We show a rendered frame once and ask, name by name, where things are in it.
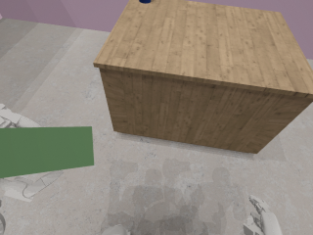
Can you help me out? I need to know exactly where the robot left hand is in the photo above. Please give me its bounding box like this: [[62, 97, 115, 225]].
[[0, 104, 64, 202]]

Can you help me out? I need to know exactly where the robot left thigh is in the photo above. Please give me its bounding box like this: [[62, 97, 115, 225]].
[[102, 225, 131, 235]]

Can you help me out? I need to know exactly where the robot right hand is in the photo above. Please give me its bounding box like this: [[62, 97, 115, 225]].
[[243, 194, 283, 235]]

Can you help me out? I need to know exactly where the sponge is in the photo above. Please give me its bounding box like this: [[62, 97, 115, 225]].
[[0, 126, 95, 178]]

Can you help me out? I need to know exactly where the table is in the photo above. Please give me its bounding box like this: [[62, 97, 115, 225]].
[[93, 0, 313, 154]]

